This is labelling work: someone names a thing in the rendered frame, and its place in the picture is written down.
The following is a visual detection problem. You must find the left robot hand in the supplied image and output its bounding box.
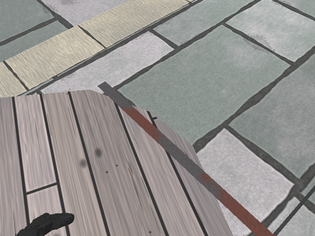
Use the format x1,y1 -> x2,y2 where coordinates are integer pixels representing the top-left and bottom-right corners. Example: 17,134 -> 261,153
15,212 -> 75,236

